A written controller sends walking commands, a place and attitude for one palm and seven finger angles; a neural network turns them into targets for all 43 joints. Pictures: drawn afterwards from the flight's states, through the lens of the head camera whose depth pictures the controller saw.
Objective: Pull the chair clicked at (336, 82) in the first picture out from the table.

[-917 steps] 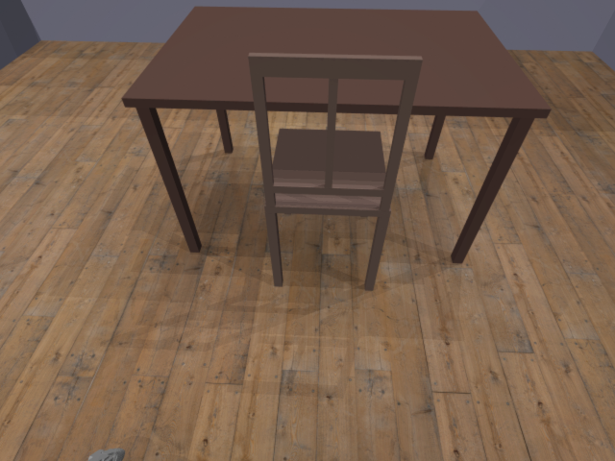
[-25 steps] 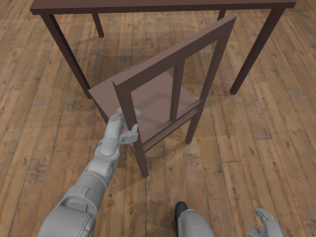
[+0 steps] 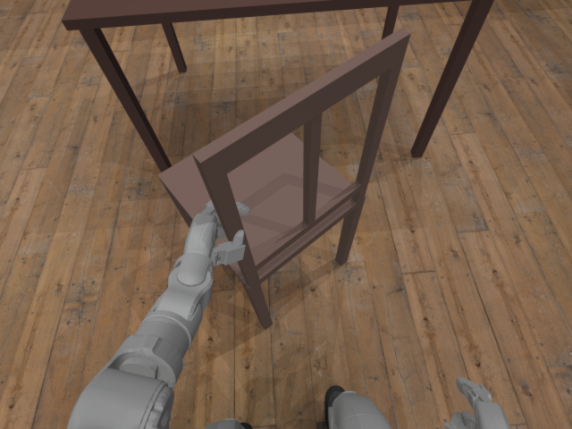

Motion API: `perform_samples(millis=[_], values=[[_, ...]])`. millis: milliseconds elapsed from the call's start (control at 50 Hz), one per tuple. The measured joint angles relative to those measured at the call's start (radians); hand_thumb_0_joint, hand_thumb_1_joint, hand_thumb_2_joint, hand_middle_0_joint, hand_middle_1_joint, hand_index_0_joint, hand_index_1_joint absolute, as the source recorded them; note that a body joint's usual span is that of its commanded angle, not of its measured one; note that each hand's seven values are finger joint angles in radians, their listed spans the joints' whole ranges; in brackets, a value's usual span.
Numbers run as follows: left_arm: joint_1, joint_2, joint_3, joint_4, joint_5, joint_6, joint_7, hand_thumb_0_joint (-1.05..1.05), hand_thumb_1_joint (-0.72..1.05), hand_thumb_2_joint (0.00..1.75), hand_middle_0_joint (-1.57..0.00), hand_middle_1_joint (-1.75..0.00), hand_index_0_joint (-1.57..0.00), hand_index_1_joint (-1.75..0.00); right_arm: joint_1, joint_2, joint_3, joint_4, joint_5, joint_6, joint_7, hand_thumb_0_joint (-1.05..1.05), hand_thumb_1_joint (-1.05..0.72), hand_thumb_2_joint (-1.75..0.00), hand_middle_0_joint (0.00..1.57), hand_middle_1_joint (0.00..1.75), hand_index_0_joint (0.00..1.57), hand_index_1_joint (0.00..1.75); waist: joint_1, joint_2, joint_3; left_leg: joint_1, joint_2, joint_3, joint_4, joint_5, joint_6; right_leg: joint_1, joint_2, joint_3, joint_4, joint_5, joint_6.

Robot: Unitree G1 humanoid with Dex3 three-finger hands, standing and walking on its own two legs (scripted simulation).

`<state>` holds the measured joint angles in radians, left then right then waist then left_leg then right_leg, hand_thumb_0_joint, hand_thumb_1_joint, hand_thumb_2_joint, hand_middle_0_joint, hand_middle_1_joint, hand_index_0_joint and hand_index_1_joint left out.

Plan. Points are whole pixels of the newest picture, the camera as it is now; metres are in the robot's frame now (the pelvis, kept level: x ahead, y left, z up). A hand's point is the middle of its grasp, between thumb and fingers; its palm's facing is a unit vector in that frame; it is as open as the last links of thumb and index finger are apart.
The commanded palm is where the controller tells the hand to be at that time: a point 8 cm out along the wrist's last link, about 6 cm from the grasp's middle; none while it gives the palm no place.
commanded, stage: step backward, pulling the chair out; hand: left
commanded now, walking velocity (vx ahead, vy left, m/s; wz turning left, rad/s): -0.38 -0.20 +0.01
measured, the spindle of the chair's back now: (310, 178) +0.53 -0.07 -0.07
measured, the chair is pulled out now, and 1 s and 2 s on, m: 0.47 0.60 0.60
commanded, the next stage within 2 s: stop walking, hand still on the chair in 0.50 s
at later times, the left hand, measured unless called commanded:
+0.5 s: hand (235, 290) +0.31 +0.06 -0.04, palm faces -0.10 -0.96 -0.26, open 6.1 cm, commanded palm +0.29 +0.12 -0.04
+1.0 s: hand (224, 327) +0.25 +0.08 -0.04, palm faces -0.12 -0.97 -0.23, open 6.2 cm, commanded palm +0.24 +0.13 -0.03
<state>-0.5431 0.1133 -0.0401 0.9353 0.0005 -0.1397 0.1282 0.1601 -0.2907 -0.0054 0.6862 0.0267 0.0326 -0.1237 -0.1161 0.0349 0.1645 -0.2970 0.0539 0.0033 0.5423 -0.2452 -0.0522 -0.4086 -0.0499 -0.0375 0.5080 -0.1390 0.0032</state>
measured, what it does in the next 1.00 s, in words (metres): steps on the spot: right foot, then left foot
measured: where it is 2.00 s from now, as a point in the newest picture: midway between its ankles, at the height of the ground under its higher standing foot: outside the picture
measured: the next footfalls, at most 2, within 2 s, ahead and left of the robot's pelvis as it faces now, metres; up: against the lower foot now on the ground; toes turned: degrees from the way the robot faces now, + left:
right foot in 0.22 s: -0.01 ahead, -0.12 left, +0.00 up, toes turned -6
left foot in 0.60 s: -0.07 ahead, +0.15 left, +0.00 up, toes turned +3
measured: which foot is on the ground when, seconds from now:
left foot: down 0.00-0.24, up 0.26-0.58, down 0.60-1.00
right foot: down 0.00-0.02, up 0.04-0.20, down 0.22-1.00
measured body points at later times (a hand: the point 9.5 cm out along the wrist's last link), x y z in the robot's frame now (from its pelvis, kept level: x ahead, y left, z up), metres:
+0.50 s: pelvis -0.07 -0.02 +0.01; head +0.02 -0.07 +0.45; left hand +0.31 +0.12 -0.02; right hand +0.03 -0.29 -0.13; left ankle -0.09 +0.14 -0.69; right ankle -0.05 -0.11 -0.73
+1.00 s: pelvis -0.08 -0.01 +0.01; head -0.05 -0.03 +0.45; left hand +0.26 +0.13 -0.02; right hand +0.00 -0.24 -0.14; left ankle -0.11 +0.15 -0.73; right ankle -0.05 -0.11 -0.73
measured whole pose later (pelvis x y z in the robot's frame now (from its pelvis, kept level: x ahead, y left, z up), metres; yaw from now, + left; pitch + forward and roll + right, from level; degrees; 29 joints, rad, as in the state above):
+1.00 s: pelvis -0.08 -0.01 +0.01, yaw -1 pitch +0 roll +0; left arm -0.38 0.11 -0.07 0.91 -0.02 -0.10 0.10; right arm 0.27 -0.20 0.04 0.72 0.03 0.03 -0.11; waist -0.06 0.06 0.07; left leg -0.15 0.08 0.06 0.45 -0.28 -0.05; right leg -0.27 -0.02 -0.08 0.47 -0.20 -0.02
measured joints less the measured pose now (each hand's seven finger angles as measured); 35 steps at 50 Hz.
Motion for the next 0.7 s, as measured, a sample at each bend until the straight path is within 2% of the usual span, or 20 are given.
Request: perform_samples(millis=[40, 60, 100, 140, 160, 220, 240, 280, 340, 380, 420, 520, 580, 600, 700], values=[[0.01, 0.011, -0.023, -0.045, -0.003, 0.009, -0.004, 0.08, 0.73, 0.82, -0.07, -1.19, -0.32, -1.24, 0.003, 0.007, -0.014, -0.008, -0.004, 0.012, -0.002, 0.01, -0.91, -0.9, 0.2, 0.3, 0.2, 0.3, 0.001, -0.028, 0.005, 0.014, -0.004, 0.014, -0.04, -0.001, 0.002, -0.023, -0.009, 0.004, 0.025, 0.0, 0.01], [0.016, 0.02, -0.033, -0.06, -0.003, 0.01, -0.007, 0.08, 0.74, 0.82, -0.06, -1.19, -0.32, -1.23, 0.01, 0.019, -0.017, -0.015, -0.004, 0.019, 0.004, 0.01, -0.91, -0.9, 0.2, 0.3, 0.2, 0.3, 0.015, -0.054, 0.009, 0.016, -0.01, 0.027, -0.041, -0.004, 0.002, -0.028, -0.013, 0.017, 0.044, -0.007, 0.01], [0.045, 0.032, -0.039, -0.09, -0.001, 0.007, -0.014, 0.07, 0.74, 0.82, -0.05, -1.2, -0.31, -1.21, 0.032, 0.041, -0.016, -0.029, -0.016, 0.021, 0.019, 0.01, -0.91, -0.9, 0.19, 0.3, 0.2, 0.3, 0.035, -0.072, 0.003, 0.015, -0.003, 0.044, -0.047, 0.0, 0.001, -0.034, 0.003, 0.018, 0.117, -0.122, 0.008], [0.069, 0.035, -0.04, -0.1, 0.005, -0.003, -0.022, 0.07, 0.74, 0.82, -0.05, -1.2, -0.31, -1.21, 0.054, 0.058, -0.014, -0.035, -0.026, 0.015, 0.036, 0.01, -0.91, -0.9, 0.19, 0.3, 0.2, 0.3, 0.048, -0.052, -0.009, 0.002, 0.02, 0.044, -0.05, 0.007, -0.003, -0.021, 0.028, 0.003, 0.189, -0.22, -0.001], [0.077, 0.034, -0.039, -0.099, 0.005, -0.009, -0.026, 0.07, 0.74, 0.82, -0.06, -1.19, -0.31, -1.21, 0.063, 0.065, -0.012, -0.035, -0.025, 0.012, 0.045, 0.01, -0.91, -0.9, 0.19, 0.3, 0.2, 0.3, 0.055, -0.038, -0.012, -0.002, 0.031, 0.043, -0.051, 0.011, -0.007, 0.001, 0.037, -0.003, 0.191, -0.231, -0.005], [0.089, 0.042, -0.033, -0.083, 0.002, -0.031, -0.04, 0.08, 0.72, 0.84, -0.08, -1.19, -0.32, -1.24, 0.081, 0.085, 0.004, -0.022, -0.017, 0.006, 0.064, 0.01, -0.91, -0.9, 0.19, 0.3, 0.2, 0.3, 0.079, -0.006, -0.019, -0.019, 0.054, 0.046, -0.03, 0.009, -0.024, 0.115, 0.045, -0.005, 0.045, -0.166, -0.011], [0.085, 0.041, -0.024, -0.071, 0.002, -0.038, -0.038, 0.08, 0.72, 0.84, -0.09, -1.19, -0.32, -1.24, 0.072, 0.085, 0.009, -0.012, -0.013, 0.006, 0.068, 0.01, -0.91, -0.9, 0.2, 0.3, 0.2, 0.3, 0.082, 0.024, -0.007, -0.025, 0.076, 0.038, -0.012, 0.004, -0.031, 0.14, 0.066, -0.011, -0.001, -0.148, -0.018], [0.071, 0.039, -0.002, -0.039, -0.005, -0.044, -0.04, 0.08, 0.71, 0.85, -0.1, -1.18, -0.32, -1.26, 0.054, 0.083, 0.019, 0.003, -0.005, 0.012, 0.064, 0.01, -0.9, -0.9, 0.2, 0.3, 0.2, 0.3, 0.07, 0.071, 0.019, -0.043, 0.097, 0.016, 0.037, 0.012, -0.017, 0.166, 0.095, -0.026, -0.046, -0.114, -0.039], [0.049, 0.042, 0.028, 0.007, -0.01, -0.037, -0.045, 0.09, 0.7, 0.85, -0.11, -1.16, -0.34, -1.28, 0.038, 0.086, 0.024, 0.015, 0.011, 0.012, 0.05, 0.01, -0.9, -0.9, 0.2, 0.3, 0.2, 0.3, 0.063, 0.048, 0.019, -0.091, 0.025, -0.017, 0.209, -0.145, 0.005, 0.146, 0.066, -0.012, -0.035, -0.099, -0.051], [0.039, 0.039, 0.044, 0.026, -0.008, -0.023, -0.041, 0.1, 0.7, 0.85, -0.11, -1.16, -0.35, -1.29, 0.033, 0.076, 0.027, 0.014, 0.008, 0.004, 0.041, 0.01, -0.9, -0.9, 0.2, 0.3, 0.21, 0.3, 0.053, 0.027, 0.014, -0.106, -0.013, -0.02, 0.281, -0.187, 0.007, 0.136, 0.043, -0.008, -0.035, -0.093, -0.052], [0.032, 0.033, 0.054, 0.036, -0.003, -0.014, -0.033, 0.1, 0.71, 0.85, -0.11, -1.15, -0.35, -1.3, 0.028, 0.058, 0.026, 0.009, 0.005, -0.001, 0.033, 0.01, -0.9, -0.9, 0.2, 0.3, 0.21, 0.3, 0.039, 0.017, 0.007, -0.1, -0.032, -0.013, 0.288, -0.2, 0.008, 0.126, 0.025, -0.011, -0.034, -0.086, -0.05], [0.017, 0.01, 0.043, 0.029, -0.004, 0.009, -0.014, 0.1, 0.71, 0.83, -0.1, -1.16, -0.35, -1.29, 0.02, 0.006, 0.011, -0.012, 0.006, -0.004, 0.009, 0.01, -0.91, -0.9, 0.2, 0.3, 0.2, 0.3, 0.022, 0.003, -0.001, -0.038, -0.039, 0.007, 0.177, -0.163, 0.008, 0.1, -0.003, -0.033, -0.022, -0.076, -0.04], [0.012, -0.001, 0.012, 0.005, -0.008, 0.02, -0.011, 0.1, 0.71, 0.83, -0.08, -1.18, -0.35, -1.27, 0.022, -0.019, 0.002, -0.025, 0.006, 0.004, -0.003, 0.01, -0.91, -0.9, 0.2, 0.3, 0.2, 0.3, 0.022, 0.005, -0.005, 0.035, -0.015, 0.02, 0.006, -0.017, 0.011, 0.078, -0.003, -0.051, 0.003, -0.077, -0.029], [0.012, -0.003, -0.002, -0.006, -0.01, 0.023, -0.011, 0.1, 0.71, 0.83, -0.08, -1.19, -0.35, -1.26, 0.023, -0.025, -0.002, -0.029, 0.007, 0.008, -0.007, 0.01, -0.91, -0.9, 0.2, 0.3, 0.2, 0.3, 0.024, 0.009, -0.006, 0.062, -0.003, 0.024, -0.051, 0.03, 0.01, 0.069, 0.001, -0.058, 0.019, -0.082, -0.025], [0.027, 0.022, -0.042, -0.079, -0.015, 0.055, -0.023, 0.09, 0.73, 0.82, -0.06, -1.2, -0.33, -1.23, 0.02, 0.017, -0.005, -0.05, 0.002, 0.023, 0.004, 0.01, -0.91, -0.9, 0.19, 0.3, 0.2, 0.3, 0.057, -0.039, 0.021, 0.087, -0.003, 0.057, -0.081, -0.018, 0.008, 0.069, 0.002, -0.033, 0.006, -0.051, -0.016]])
